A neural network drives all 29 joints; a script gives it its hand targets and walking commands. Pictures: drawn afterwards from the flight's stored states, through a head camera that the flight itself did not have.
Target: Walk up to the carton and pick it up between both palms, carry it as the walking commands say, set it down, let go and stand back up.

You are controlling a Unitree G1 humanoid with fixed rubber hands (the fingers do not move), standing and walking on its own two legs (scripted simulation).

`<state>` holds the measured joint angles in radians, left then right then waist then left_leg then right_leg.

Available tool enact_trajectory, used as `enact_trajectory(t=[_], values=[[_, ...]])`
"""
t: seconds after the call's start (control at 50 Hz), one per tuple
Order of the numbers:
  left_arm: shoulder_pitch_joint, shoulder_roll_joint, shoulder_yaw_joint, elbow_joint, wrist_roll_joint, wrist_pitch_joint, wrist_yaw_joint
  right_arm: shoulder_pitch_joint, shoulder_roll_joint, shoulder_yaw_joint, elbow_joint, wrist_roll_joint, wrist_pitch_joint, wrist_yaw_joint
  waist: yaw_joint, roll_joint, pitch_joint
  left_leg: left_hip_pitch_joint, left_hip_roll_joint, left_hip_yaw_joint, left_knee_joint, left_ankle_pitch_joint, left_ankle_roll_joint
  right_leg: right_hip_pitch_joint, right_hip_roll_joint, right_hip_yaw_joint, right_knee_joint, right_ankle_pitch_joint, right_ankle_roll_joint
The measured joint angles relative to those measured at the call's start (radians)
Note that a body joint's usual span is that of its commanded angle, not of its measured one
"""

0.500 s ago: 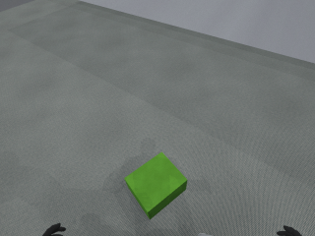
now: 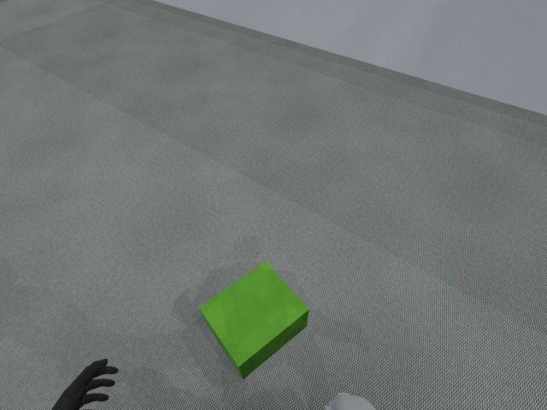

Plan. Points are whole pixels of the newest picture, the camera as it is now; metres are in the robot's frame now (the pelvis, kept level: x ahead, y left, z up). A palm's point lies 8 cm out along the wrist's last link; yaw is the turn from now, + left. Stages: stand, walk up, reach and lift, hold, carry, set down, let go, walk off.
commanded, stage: walk up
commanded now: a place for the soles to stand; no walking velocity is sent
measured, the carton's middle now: (254, 317) +0.51 +0.13 -0.66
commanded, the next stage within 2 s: none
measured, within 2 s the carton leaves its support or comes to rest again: neither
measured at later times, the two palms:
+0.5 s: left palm out of the picture +0.09 +0.22 -0.10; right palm out of the picture +0.13 -0.44 -0.08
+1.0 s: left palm out of the picture +0.05 +0.15 -0.09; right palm out of the picture +0.26 -0.48 -0.09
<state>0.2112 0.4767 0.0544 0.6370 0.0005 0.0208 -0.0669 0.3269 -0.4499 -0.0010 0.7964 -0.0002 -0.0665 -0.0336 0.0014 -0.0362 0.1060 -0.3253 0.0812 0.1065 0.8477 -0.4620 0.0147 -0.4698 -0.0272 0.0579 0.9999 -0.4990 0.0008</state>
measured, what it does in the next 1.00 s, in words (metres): steps to the right, turning left: right foot, then left foot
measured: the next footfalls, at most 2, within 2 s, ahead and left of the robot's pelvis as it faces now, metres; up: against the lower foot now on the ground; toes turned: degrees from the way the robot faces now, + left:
right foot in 0.10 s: +0.08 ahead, -0.16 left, +0.00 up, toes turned +0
left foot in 0.46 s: +0.13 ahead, +0.04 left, +0.00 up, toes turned +15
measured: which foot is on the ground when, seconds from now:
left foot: down 0.00-0.12, up 0.14-0.44, down 0.46-0.70, up 0.72-1.00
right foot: up 0.00-0.08, down 0.10-0.48, up 0.50-0.68, down 0.70-1.00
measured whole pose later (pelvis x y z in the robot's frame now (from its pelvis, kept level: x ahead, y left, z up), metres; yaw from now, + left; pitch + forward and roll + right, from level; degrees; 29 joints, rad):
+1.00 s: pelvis +0.08 -0.19 -0.01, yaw +22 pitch +1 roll +0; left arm 0.30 0.46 0.10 0.64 0.00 0.00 0.00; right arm 0.32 -0.45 0.00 0.80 0.00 -0.07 -0.06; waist -0.01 -0.03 0.06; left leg -0.63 0.02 -0.02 0.97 -0.41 0.01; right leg -0.43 -0.08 -0.24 0.97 -0.55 -0.07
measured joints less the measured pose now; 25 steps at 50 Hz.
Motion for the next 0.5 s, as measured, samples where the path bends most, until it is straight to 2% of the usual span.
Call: enact_trajectory(t=[0.1,0.12,0.18,0.24,0.32,0.42,0.46,0.48,0.5], values=[[-0.072,0.005,0.031,-0.001,0.0,-0.001,-0.024,0.072,0.0,0.0,0.0,0.0,-0.001,-0.017,0.001,-0.036,0.011,-0.008,0.033,0.0,0.008,-0.007,0.0,0.0,-0.016,0.0,-0.034,-0.01,0.0],[-0.076,0.005,0.033,-0.001,0.0,-0.012,-0.024,0.075,-0.001,0.0,0.0,0.0,-0.001,-0.018,-0.002,-0.034,0.018,-0.018,0.046,-0.01,0.029,-0.006,0.0,0.0,-0.005,-0.009,-0.045,0.045,-0.001],[-0.072,-0.013,0.03,0.0,0.0,-0.026,-0.022,0.074,-0.001,0.0,0.003,0.0,0.0,-0.029,-0.016,-0.032,0.022,-0.121,0.01,-0.054,0.225,-0.082,0.0,0.002,0.0,-0.046,-0.045,0.05,-0.031],[-0.049,-0.036,0.027,0.0,0.0,-0.024,-0.008,0.067,-0.001,0.0,0.002,0.0,0.0,-0.032,-0.016,-0.018,0.017,-0.223,-0.028,-0.056,0.314,-0.05,0.0,0.014,-0.001,-0.085,-0.093,0.057,-0.05],[0.003,-0.036,0.027,0.001,0.0,-0.016,0.014,0.06,-0.002,0.0,0.002,0.0,0.0,-0.032,-0.017,-0.011,0.007,-0.292,-0.032,-0.057,0.301,-0.029,0.0,0.036,0.007,-0.148,-0.122,0.056,-0.079],[0.029,-0.036,0.027,0.0,0.0,0.009,0.017,0.054,-0.002,0.0,0.002,0.0,0.0,-0.031,-0.017,-0.01,-0.012,-0.289,-0.032,-0.058,0.143,0.01,0.0,0.044,0.012,-0.237,-0.122,0.03,-0.102],[0.029,-0.036,0.026,0.001,0.0,0.02,0.015,0.055,-0.003,0.0,0.001,0.0,-0.005,-0.032,-0.017,-0.013,-0.02,-0.244,-0.033,-0.058,0.029,0.058,0.0,0.044,0.013,-0.271,-0.113,0.016,-0.105],[0.026,-0.035,0.027,0.001,0.0,0.025,0.014,0.051,-0.003,0.0,0.001,0.0,-0.017,-0.037,-0.016,-0.025,-0.007,-0.226,-0.039,-0.058,0.006,0.138,0.0,0.042,0.004,-0.271,-0.077,0.009,-0.106],[0.023,-0.036,0.026,0.002,0.0,0.032,0.011,0.051,-0.004,0.0,0.002,0.0,-0.026,-0.043,-0.016,-0.035,0.006,-0.218,-0.043,-0.059,0.017,0.163,0.0,0.029,0.005,-0.25,-0.016,0.008,-0.106]])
